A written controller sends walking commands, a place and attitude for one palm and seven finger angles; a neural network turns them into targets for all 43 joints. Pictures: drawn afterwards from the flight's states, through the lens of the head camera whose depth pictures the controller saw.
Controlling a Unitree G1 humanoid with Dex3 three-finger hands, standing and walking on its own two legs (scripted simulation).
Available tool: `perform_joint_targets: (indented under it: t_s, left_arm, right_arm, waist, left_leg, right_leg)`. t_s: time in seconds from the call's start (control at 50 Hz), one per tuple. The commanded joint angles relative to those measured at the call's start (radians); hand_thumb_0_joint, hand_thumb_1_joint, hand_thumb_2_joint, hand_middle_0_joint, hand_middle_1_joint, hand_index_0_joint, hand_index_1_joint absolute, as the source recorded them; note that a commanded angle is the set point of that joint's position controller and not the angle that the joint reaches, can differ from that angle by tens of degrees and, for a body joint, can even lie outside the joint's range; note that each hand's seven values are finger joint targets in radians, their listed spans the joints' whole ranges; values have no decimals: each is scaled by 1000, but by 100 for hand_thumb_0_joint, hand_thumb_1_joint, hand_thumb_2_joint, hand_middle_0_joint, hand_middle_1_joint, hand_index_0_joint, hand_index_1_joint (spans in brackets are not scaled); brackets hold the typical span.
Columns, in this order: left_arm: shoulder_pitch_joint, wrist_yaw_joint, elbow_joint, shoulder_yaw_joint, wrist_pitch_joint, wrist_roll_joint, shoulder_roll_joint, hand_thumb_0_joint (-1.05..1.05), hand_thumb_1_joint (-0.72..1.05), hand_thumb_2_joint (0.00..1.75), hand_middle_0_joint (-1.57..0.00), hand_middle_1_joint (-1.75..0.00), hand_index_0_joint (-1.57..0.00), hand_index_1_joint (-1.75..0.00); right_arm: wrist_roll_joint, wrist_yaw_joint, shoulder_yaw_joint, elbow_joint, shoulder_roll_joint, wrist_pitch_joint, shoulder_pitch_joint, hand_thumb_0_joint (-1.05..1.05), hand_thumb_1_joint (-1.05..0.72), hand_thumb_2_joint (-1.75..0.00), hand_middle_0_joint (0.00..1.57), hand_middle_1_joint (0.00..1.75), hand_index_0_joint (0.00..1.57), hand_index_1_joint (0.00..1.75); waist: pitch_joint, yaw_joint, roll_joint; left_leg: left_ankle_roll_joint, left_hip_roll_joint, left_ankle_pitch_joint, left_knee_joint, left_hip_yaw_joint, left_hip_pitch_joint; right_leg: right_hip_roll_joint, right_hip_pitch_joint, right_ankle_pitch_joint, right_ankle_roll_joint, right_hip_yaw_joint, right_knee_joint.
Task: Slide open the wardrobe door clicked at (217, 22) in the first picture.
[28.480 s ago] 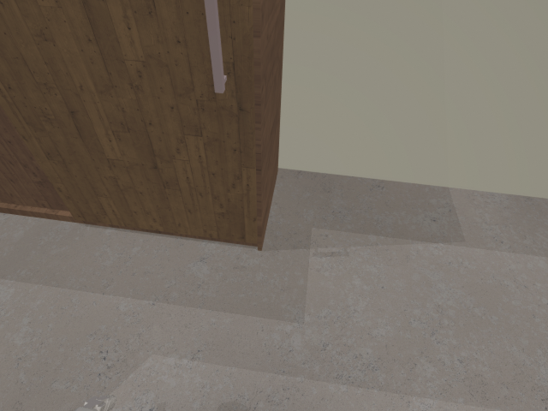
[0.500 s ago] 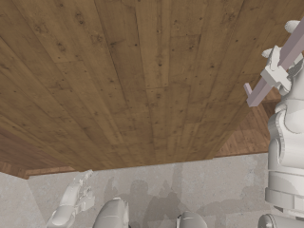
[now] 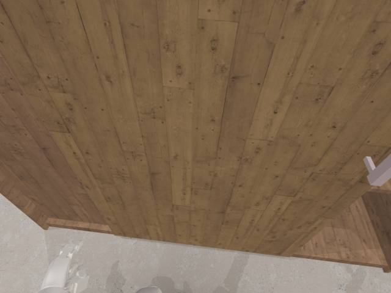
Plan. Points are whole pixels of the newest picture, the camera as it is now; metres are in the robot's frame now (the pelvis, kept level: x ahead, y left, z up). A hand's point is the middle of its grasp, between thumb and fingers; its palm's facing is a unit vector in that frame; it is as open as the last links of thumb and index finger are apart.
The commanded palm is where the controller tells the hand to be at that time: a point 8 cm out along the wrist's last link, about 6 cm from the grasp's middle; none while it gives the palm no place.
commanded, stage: stop walking and hold the door there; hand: right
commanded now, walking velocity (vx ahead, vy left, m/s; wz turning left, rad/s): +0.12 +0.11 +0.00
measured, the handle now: out of the picture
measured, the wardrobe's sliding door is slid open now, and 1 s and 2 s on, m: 0.46 0.46 0.46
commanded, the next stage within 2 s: none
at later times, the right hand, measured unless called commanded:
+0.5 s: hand out of the picture +0.35 -0.33 +0.20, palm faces +0.54 +0.81 -0.21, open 6.7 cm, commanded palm +0.31 -0.35 +0.17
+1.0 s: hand out of the picture +0.35 -0.33 +0.20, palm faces +0.50 +0.83 -0.23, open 6.5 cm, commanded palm +0.31 -0.36 +0.17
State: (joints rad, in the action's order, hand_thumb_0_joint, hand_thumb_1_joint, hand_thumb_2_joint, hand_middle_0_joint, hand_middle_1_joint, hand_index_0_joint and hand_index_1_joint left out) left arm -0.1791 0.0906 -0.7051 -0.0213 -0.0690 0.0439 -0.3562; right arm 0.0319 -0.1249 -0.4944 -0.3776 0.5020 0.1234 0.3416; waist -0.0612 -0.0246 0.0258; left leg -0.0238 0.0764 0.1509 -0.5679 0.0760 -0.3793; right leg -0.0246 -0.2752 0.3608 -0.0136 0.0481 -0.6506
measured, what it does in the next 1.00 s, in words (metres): steps on the spot: left foot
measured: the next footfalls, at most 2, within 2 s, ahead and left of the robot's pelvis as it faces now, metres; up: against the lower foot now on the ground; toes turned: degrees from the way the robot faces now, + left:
left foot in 0.32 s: -0.02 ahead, +0.12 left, +0.00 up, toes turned +9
left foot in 1.72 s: -0.11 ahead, +0.04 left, +0.00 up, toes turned +7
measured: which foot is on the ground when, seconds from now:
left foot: down 0.00-0.02, up 0.04-0.30, down 0.32-1.00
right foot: down 0.00-1.00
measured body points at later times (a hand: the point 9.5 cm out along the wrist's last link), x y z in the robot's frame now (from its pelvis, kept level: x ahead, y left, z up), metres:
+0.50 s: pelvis -0.05 +0.00 +0.01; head -0.04 +0.00 +0.46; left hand +0.05 +0.27 -0.09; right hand +0.32 -0.37 +0.21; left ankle -0.06 +0.11 -0.72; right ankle +0.01 -0.11 -0.72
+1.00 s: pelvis -0.07 -0.02 +0.01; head -0.06 -0.01 +0.46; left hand +0.00 +0.26 -0.11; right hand +0.32 -0.37 +0.21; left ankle -0.06 +0.11 -0.72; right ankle +0.01 -0.11 -0.72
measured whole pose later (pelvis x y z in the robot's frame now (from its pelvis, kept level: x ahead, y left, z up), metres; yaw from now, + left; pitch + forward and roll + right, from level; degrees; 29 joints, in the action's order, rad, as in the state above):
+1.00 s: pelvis -0.07 -0.02 +0.01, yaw +5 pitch -1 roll +1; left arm -0.31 0.10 -0.73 0.01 -0.04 0.05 -0.30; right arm 0.03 -0.11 -0.42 -0.81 0.59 0.16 0.57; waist -0.02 -0.03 0.06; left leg -0.01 0.02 0.23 -0.50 0.07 -0.25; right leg -0.06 -0.34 0.20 0.03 0.12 -0.55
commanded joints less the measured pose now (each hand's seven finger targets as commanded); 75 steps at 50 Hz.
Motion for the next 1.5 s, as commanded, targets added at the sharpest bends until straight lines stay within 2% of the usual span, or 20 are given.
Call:
perform_joint_targets:
  t_s: [0.0,0.02,0.04,0.08,0.12,0.24,0.32,0.36,0.42,0.52,0.74,0.86,1.0,1.04,1.08,1.12,1.16,1.2,1.26,1.48]
  left_arm:
    - [56,7,183,-36,-35,2,-100,0,90,90,-20,-30,-20,-30]
    - [52,4,169,-13,-37,-8,-37,0,90,90,-20,-30,-20,-30]
    - [31,3,161,-26,-44,-10,-52,0,90,90,-20,-30,-20,-30]
    - [1,-6,151,-28,-57,-7,-53,0,90,90,-20,-30,-20,-30]
    - [-8,-9,155,-23,-58,-10,-57,0,90,90,-20,-30,-20,-30]
    - [-16,-6,151,-3,-51,-18,-74,0,90,90,-20,-30,-20,-30]
    - [-34,2,143,-6,-41,-17,-60,0,90,90,-20,-30,-20,-30]
    - [-35,9,134,-14,-35,1,-56,0,90,90,-20,-30,-20,-30]
    - [-36,23,119,-12,-27,3,-65,0,90,90,-20,-30,-20,-30]
    - [-29,27,120,-13,-22,1,-85,0,90,90,-20,-30,-20,-30]
    - [-68,30,106,-24,-25,6,-104,0,90,90,-20,-30,-20,-30]
    - [-64,29,103,-20,-27,7,-101,0,90,90,-20,-30,-20,-30]
    - [-55,10,88,-39,8,3,-103,0,90,90,-20,-30,-20,-30]
    - [-58,2,85,-38,4,-4,-95,0,90,90,-20,-30,-20,-30]
    - [-53,-1,73,-36,6,-10,-82,0,90,90,-20,-30,-20,-30]
    - [-20,3,81,-41,12,-8,-89,0,90,90,-20,-30,-20,-30]
    - [-14,-8,120,-33,16,-4,-83,0,90,90,-20,-30,-20,-30]
    - [9,-3,136,-20,-5,5,-45,0,90,90,-20,-30,-20,-30]
    - [-27,6,110,-32,-25,9,-54,0,90,90,-20,-30,-20,-30]
    - [-13,7,141,27,-68,-22,-21,0,90,90,-20,-30,-20,-30]
  right_arm:
    - [5,-14,51,307,221,98,286,0,-90,-90,45,140,45,140]
    - [-10,-7,117,321,161,94,312,0,-90,-90,45,140,45,140]
    - [-18,-15,56,300,236,87,315,0,-90,-90,45,140,45,140]
    - [-17,-6,93,311,205,68,307,0,-90,-90,45,140,45,140]
    - [-14,2,102,317,206,51,305,0,-90,-90,45,140,45,140]
    - [-4,-2,30,209,301,25,285,0,-90,-90,45,140,45,140]
    - [-15,-8,-56,88,403,39,288,0,-90,-90,45,140,45,140]
    - [-7,-10,-83,18,423,33,311,0,-90,-90,45,140,45,140]
    - [-6,-3,-76,-94,431,27,342,0,-90,-90,45,140,45,140]
    - [-8,7,41,-128,329,44,391,0,-90,-90,45,140,45,140]
    - [-17,5,22,-259,390,61,451,0,-90,-90,45,140,45,140]
    - [-19,19,80,-265,332,72,489,0,-90,-90,45,140,45,140]
    - [-17,17,70,-295,367,79,526,0,-90,-90,45,140,45,140]
    - [-22,22,77,-261,338,85,561,0,-90,-90,45,140,45,140]
    - [-21,30,90,-246,311,91,564,0,-90,-90,45,140,45,140]
    - [-16,39,136,-185,261,111,576,0,-90,-90,45,140,45,140]
    - [-10,51,211,-127,160,142,589,0,-90,-90,45,140,45,140]
    - [5,46,238,3,135,162,640,0,-90,-90,45,140,45,140]
    - [4,46,275,50,91,127,627,0,-90,-90,45,140,45,140]
    - [7,46,301,150,72,49,674,0,-90,-90,45,140,45,140]
  waist:
    - [227,39,313]
    - [193,8,352]
    - [190,10,290]
    - [226,17,202]
    - [249,15,217]
    - [266,16,219]
    - [313,-5,64]
    - [341,12,-108]
    - [285,11,-73]
    - [212,10,103]
    - [232,5,-2]
    - [231,8,55]
    - [161,23,-160]
    - [174,23,-226]
    - [178,2,-220]
    - [167,6,-21]
    - [200,-2,257]
    - [247,-1,153]
    - [303,-10,20]
    - [367,1,134]
  left_leg:
    - [10,-68,294,-168,-17,52]
    - [23,-79,329,-330,-56,-22]
    - [25,-61,289,-401,-90,-53]
    - [7,-55,226,-325,-54,-71]
    - [2,-70,221,-223,-20,-29]
    - [10,-79,113,142,4,176]
    - [79,106,-333,142,-138,302]
    - [85,117,-457,137,-167,335]
    - [68,107,-329,152,-153,259]
    - [18,-16,90,132,-67,111]
    - [37,37,89,208,-128,103]
    - [24,12,89,165,-97,111]
    - [140,307,104,294,-331,161]
    - [145,339,-31,228,-277,216]
    - [88,290,-36,154,-171,130]
    - [29,161,32,0,-65,48]
    - [-12,0,387,-356,33,-29]
    - [-7,-4,442,-543,-10,-117]
    - [-21,-5,350,-559,-22,-167]
    - [7,-65,277,-155,-45,22]
  right_leg:
    - [-323,32,-149,137,-314,414]
    - [-318,36,-225,143,-352,450]
    - [-326,66,-318,147,-330,409]
    - [-266,200,-512,132,-203,325]
    - [-243,249,-607,114,-142,296]
    - [-238,196,-504,82,-107,259]
    - [-124,46,-306,2,18,135]
    - [-82,17,-242,2,18,72]
    - [-77,37,-189,11,2,139]
    - [-190,94,-185,59,-105,293]
    - [-130,89,-164,30,-31,219]
    - [-148,87,-172,44,-53,248]
    - [-18,-100,11,10,-36,-61]
    - [-43,-119,42,14,-82,-39]
    - [-35,31,-84,13,-44,106]
    - [-82,107,-258,44,-62,217]
    - [-254,75,-193,138,-297,367]
    - [-294,178,-300,215,-363,350]
    - [-267,298,-470,211,-274,287]
    - [-274,350,-358,92,-229,377]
